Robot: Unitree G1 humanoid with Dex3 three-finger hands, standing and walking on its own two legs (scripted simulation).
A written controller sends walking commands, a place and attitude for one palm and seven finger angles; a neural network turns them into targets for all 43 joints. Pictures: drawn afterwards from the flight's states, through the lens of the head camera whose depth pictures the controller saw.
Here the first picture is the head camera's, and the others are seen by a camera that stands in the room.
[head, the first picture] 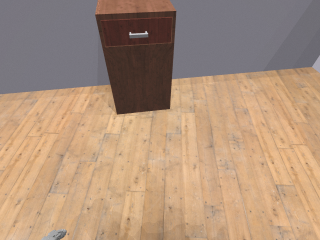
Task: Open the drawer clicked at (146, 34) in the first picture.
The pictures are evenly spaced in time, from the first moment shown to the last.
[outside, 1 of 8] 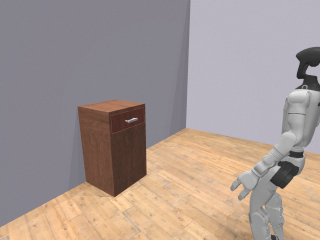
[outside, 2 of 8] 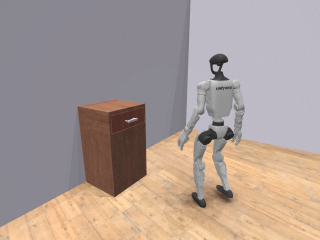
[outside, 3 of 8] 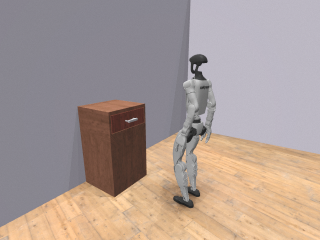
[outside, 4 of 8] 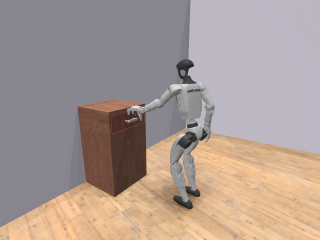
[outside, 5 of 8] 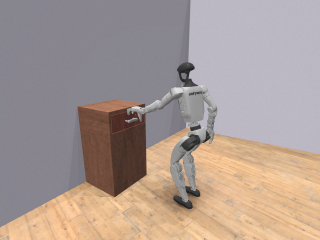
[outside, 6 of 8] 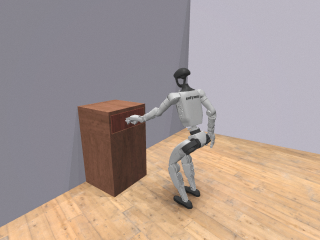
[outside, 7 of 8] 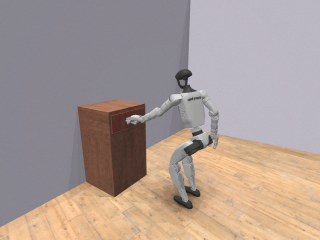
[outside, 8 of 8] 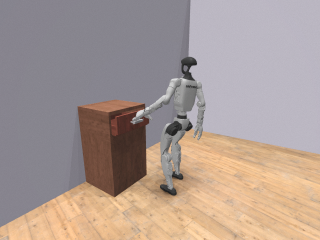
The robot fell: no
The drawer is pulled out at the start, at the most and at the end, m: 0.00 0.07 0.07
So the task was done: no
